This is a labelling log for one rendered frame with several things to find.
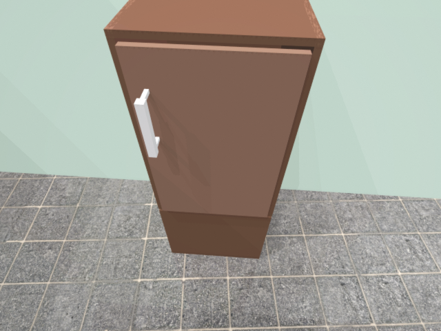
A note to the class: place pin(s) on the cupboard door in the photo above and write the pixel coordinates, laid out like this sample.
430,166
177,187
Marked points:
223,115

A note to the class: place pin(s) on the handle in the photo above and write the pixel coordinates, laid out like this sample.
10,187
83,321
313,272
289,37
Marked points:
143,114

